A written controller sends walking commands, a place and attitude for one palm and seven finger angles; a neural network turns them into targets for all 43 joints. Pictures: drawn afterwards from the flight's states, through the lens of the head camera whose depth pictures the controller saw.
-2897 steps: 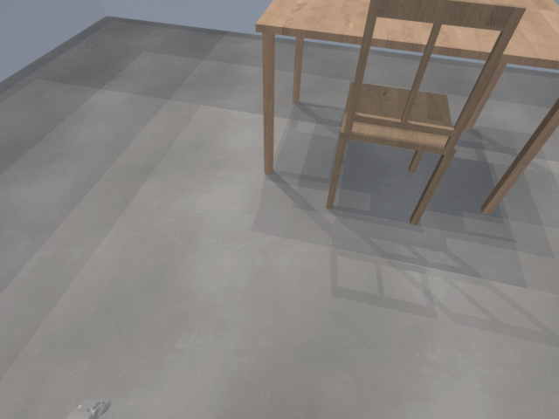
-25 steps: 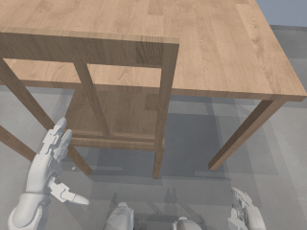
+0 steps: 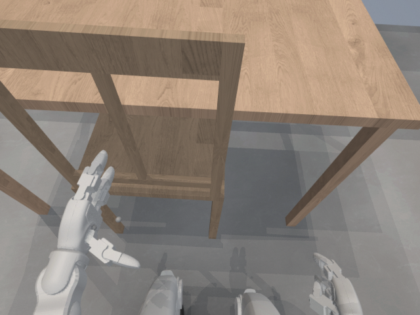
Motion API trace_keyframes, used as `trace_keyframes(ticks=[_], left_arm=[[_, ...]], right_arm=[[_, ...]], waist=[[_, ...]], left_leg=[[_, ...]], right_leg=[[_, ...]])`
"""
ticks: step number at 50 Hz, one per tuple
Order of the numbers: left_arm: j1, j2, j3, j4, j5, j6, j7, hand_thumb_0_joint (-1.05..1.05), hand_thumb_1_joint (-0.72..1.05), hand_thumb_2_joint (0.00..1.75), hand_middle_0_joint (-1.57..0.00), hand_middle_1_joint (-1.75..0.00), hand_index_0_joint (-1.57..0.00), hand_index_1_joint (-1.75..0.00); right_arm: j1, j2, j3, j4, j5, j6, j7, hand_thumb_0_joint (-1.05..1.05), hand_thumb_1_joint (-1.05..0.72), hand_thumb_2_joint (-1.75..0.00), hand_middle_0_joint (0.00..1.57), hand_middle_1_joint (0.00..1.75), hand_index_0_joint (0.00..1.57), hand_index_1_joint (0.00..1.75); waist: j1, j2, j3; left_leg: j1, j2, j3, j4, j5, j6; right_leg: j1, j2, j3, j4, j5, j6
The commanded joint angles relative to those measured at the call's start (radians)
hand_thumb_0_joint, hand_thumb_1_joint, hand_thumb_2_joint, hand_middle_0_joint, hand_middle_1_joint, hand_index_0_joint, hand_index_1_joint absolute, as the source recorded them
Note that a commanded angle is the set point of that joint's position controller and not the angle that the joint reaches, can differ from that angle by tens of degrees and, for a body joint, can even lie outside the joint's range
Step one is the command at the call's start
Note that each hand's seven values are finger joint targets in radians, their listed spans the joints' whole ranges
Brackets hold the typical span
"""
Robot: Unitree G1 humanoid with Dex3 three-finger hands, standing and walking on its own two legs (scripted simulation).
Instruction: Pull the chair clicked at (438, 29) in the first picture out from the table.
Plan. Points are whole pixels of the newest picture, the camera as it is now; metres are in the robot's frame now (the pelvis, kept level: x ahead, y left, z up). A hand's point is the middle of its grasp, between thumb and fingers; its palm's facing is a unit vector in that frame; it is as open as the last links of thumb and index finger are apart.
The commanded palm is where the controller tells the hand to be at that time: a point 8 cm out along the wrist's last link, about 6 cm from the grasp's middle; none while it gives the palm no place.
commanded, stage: aim the fingers beside a spindle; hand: left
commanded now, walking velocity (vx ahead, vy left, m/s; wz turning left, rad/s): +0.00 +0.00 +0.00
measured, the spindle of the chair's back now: (126, 137) +0.45 +0.18 +0.04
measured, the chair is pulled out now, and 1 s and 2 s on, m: -0.10 -0.10 -0.13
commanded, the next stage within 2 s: push the fingers through the gap in 1.02 s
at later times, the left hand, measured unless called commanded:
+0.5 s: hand (134, 211) +0.30 +0.15 +0.01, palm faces -0.07 -1.00 -0.04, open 16.9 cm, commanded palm +0.28 +0.21 +0.02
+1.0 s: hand (133, 213) +0.30 +0.15 +0.02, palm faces -0.06 -1.00 -0.05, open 16.9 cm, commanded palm +0.28 +0.20 +0.01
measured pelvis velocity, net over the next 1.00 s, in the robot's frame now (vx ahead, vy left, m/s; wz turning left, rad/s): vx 0.00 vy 0.00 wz -0.01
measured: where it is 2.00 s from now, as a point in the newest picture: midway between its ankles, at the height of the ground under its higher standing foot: outside the picture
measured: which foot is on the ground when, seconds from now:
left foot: down 0.00-1.00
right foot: down 0.00-1.00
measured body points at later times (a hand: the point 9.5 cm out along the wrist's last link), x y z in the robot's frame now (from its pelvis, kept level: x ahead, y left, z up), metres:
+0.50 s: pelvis +0.00 +0.00 -0.01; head +0.10 +0.01 +0.42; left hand +0.30 +0.20 +0.01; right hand +0.15 -0.24 -0.11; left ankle +0.06 +0.12 -0.63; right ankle -0.02 -0.11 -0.63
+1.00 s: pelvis +0.00 +0.00 -0.01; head +0.10 +0.01 +0.42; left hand +0.29 +0.20 +0.02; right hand +0.16 -0.24 -0.11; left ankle +0.06 +0.12 -0.63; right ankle -0.02 -0.11 -0.63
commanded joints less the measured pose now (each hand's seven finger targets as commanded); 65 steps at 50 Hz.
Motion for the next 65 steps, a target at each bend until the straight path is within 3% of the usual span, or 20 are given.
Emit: trace_keyframes(ticks=[1,5,8,10,14,17,22,25,28,30,32,37,41,43,48,49,53,58,60,65], left_arm=[[-0.086,0.111,0.054,-0.202,-0.007,-0.069,0.021,0.00,-0.50,0.30,-0.06,-0.08,-0.06,-0.08],[-0.146,0.098,0.030,-0.188,0.006,-0.073,0.037,0.00,-0.50,0.30,-0.06,-0.08,-0.06,-0.08],[-0.172,0.119,0.049,-0.167,0.009,-0.078,0.047,0.00,-0.50,0.30,-0.06,-0.08,-0.06,-0.08],[-0.175,0.116,0.051,-0.173,0.013,-0.082,0.048,0.00,-0.50,0.30,-0.06,-0.08,-0.06,-0.08],[-0.163,0.058,-0.020,-0.182,0.021,-0.077,0.055,0.00,-0.50,0.30,-0.06,-0.08,-0.06,-0.08],[-0.190,0.078,0.000,-0.151,0.029,-0.071,0.071,0.00,-0.50,0.30,-0.06,-0.08,-0.06,-0.08],[-0.256,0.101,0.029,-0.135,0.040,-0.084,0.092,0.00,-0.50,0.30,-0.06,-0.08,-0.06,-0.08],[-0.215,0.113,0.049,-0.160,0.036,-0.089,0.093,0.00,-0.50,0.30,-0.06,-0.08,-0.06,-0.08],[-0.214,0.075,0.000,-0.165,0.032,-0.080,0.084,0.00,-0.50,0.30,-0.06,-0.08,-0.06,-0.08],[-0.174,0.081,0.011,-0.142,0.027,-0.070,0.077,0.00,-0.50,0.30,-0.06,-0.08,-0.06,-0.08],[-0.185,0.047,-0.029,-0.154,0.028,-0.066,0.071,0.00,-0.50,0.30,-0.06,-0.08,-0.06,-0.08],[-0.185,0.067,-0.011,-0.165,0.038,-0.077,0.087,0.00,-0.50,0.30,-0.06,-0.08,-0.06,-0.08],[-0.211,0.073,-0.012,-0.203,0.047,-0.104,0.109,0.00,-0.50,0.30,-0.06,-0.08,-0.06,-0.08],[-0.215,0.087,0.000,-0.200,0.047,-0.104,0.112,0.00,-0.50,0.30,-0.06,-0.08,-0.06,-0.08],[-0.131,0.074,-0.006,-0.169,0.043,-0.077,0.091,0.00,-0.50,0.30,-0.06,-0.08,-0.06,-0.08],[-0.143,0.046,-0.037,-0.170,0.041,-0.070,0.085,0.00,-0.50,0.30,-0.06,-0.08,-0.06,-0.08],[-0.174,0.090,0.006,-0.158,0.036,-0.071,0.084,0.00,-0.50,0.30,-0.06,-0.08,-0.06,-0.08],[-0.261,0.108,0.019,-0.177,0.035,-0.096,0.090,0.00,-0.50,0.30,-0.06,-0.08,-0.06,-0.08],[-0.262,0.123,0.045,-0.150,0.032,-0.099,0.086,0.00,-0.50,0.30,-0.06,-0.08,-0.06,-0.08],[-0.284,0.095,0.012,-0.121,0.027,-0.071,0.064,0.00,-0.50,0.30,-0.06,-0.08,-0.06,-0.08]], right_arm=[[-0.005,-0.141,-0.061,-0.142,0.001,-0.032,-0.008,0.00,-0.90,-0.90,0.20,0.30,0.20,0.30],[-0.004,-0.144,-0.060,-0.140,-0.002,-0.020,-0.006,0.00,-0.90,-0.90,0.20,0.30,0.20,0.30],[-0.002,-0.147,-0.059,-0.134,-0.003,-0.013,-0.007,0.00,-0.90,-0.90,0.20,0.30,0.20,0.30],[0.001,-0.146,-0.061,-0.133,-0.003,-0.009,-0.006,0.00,-0.90,-0.90,0.20,0.30,0.20,0.30],[0.001,-0.141,-0.061,-0.139,-0.003,-0.004,0.003,0.00,-0.90,-0.90,0.20,0.30,0.20,0.30],[0.003,-0.146,-0.063,-0.132,-0.005,0.009,0.002,0.00,-0.90,-0.90,0.20,0.30,0.20,0.30],[-0.002,-0.145,-0.061,-0.133,-0.008,0.025,0.003,0.00,-0.90,-0.90,0.20,0.30,0.20,0.30],[-0.002,-0.141,-0.060,-0.143,-0.008,0.032,0.006,0.00,-0.90,-0.90,0.20,0.30,0.20,0.30],[0.005,-0.141,-0.060,-0.141,-0.005,0.033,0.008,0.00,-0.90,-0.90,0.20,0.30,0.20,0.30],[0.007,-0.144,-0.063,-0.142,-0.003,0.038,0.007,0.00,-0.90,-0.90,0.20,0.30,0.20,0.30],[0.002,-0.142,-0.063,-0.146,0.000,0.039,0.007,0.00,-0.90,-0.90,0.20,0.30,0.20,0.30],[-0.001,-0.141,-0.061,-0.150,-0.002,0.043,0.006,0.00,-0.90,-0.90,0.20,0.30,0.20,0.30],[-0.009,-0.137,-0.060,-0.152,-0.007,0.039,0.007,0.00,-0.90,-0.90,0.20,0.30,0.20,0.30],[-0.002,-0.139,-0.060,-0.146,-0.008,0.039,0.005,0.00,-0.90,-0.90,0.20,0.30,0.20,0.30],[-0.004,-0.139,-0.059,-0.158,-0.003,0.048,0.009,0.00,-0.90,-0.90,0.20,0.30,0.20,0.30],[-0.007,-0.136,-0.058,-0.160,-0.001,0.049,0.010,0.00,-0.90,-0.90,0.20,0.30,0.20,0.30],[-0.004,-0.142,-0.058,-0.154,-0.001,0.051,0.002,0.00,-0.90,-0.90,0.20,0.30,0.20,0.30],[-0.005,-0.140,-0.056,-0.138,-0.006,0.043,-0.002,0.00,-0.90,-0.90,0.20,0.30,0.20,0.30],[-0.003,-0.143,-0.057,-0.131,-0.006,0.040,-0.003,0.00,-0.90,-0.90,0.20,0.30,0.20,0.30],[0.006,-0.148,-0.059,-0.126,-0.002,0.041,0.000,0.00,-0.90,-0.90,0.20,0.30,0.20,0.30]], waist=[[0.004,0.031,-0.298],[-0.013,0.017,-0.284],[-0.013,0.008,-0.282],[-0.002,0.028,-0.324],[-0.012,0.035,-0.340],[-0.015,0.003,-0.322],[-0.006,0.013,-0.329],[0.014,0.045,-0.381],[-0.008,0.029,-0.376],[-0.002,0.001,-0.356],[-0.014,0.002,-0.340],[-0.010,-0.005,-0.319],[-0.003,0.044,-0.336],[-0.008,0.017,-0.348],[0.004,0.017,-0.343],[-0.008,0.013,-0.330],[-0.010,-0.008,-0.303],[-0.020,0.013,-0.320],[-0.011,0.015,-0.336],[-0.014,0.034,-0.365]], left_leg=[[0.343,-0.023,-0.019,-0.133,0.228,0.029],[0.321,-0.021,-0.023,-0.121,0.194,0.030],[0.302,-0.020,-0.024,-0.113,0.178,0.033],[0.322,-0.021,-0.025,-0.110,0.213,0.030],[0.353,-0.018,-0.031,-0.105,0.250,0.029],[0.315,-0.018,-0.031,-0.096,0.213,0.030],[0.295,-0.022,-0.027,-0.083,0.196,0.029],[0.335,-0.023,-0.022,-0.089,0.253,0.026],[0.353,-0.019,-0.030,-0.086,0.283,0.030],[0.328,-0.020,-0.026,-0.090,0.255,0.028],[0.324,-0.020,-0.028,-0.090,0.238,0.030],[0.300,-0.022,-0.028,-0.083,0.219,0.030],[0.330,-0.022,-0.034,-0.084,0.206,0.027],[0.323,-0.021,-0.033,-0.077,0.226,0.032],[0.314,-0.025,-0.026,-0.085,0.248,0.030],[0.310,-0.025,-0.024,-0.083,0.233,0.031],[0.270,-0.025,-0.023,-0.072,0.193,0.033],[0.273,-0.025,-0.022,-0.057,0.196,0.035],[0.276,-0.025,-0.020,-0.058,0.195,0.032],[0.319,-0.022,-0.027,-0.069,0.239,0.030]], right_leg=[[0.035,0.003,0.034,-0.179,0.307,-0.001],[0.001,0.005,0.035,-0.173,0.272,0.001],[-0.009,0.008,0.037,-0.170,0.251,-0.001],[0.002,0.007,0.035,-0.155,0.284,-0.004],[-0.016,0.005,0.028,-0.144,0.310,-0.003],[-0.029,0.006,0.030,-0.142,0.285,-0.002],[-0.037,0.007,0.036,-0.131,0.268,-0.006],[-0.004,0.007,0.037,-0.126,0.319,-0.009],[-0.013,0.008,0.030,-0.125,0.345,-0.006],[-0.002,0.009,0.034,-0.136,0.334,-0.003],[-0.019,0.007,0.031,-0.136,0.319,-0.001],[-0.029,0.006,0.031,-0.129,0.300,-0.003],[-0.055,0.007,0.030,-0.127,0.260,-0.008],[-0.039,0.010,0.034,-0.126,0.286,-0.007],[-0.007,0.010,0.034,-0.127,0.324,-0.009],[-0.018,0.008,0.034,-0.133,0.317,-0.005],[-0.025,0.011,0.041,-0.138,0.280,-0.005],[-0.039,0.011,0.047,-0.134,0.276,-0.004],[-0.033,0.012,0.051,-0.133,0.274,-0.006],[-0.033,0.010,0.040,-0.129,0.313,-0.007]])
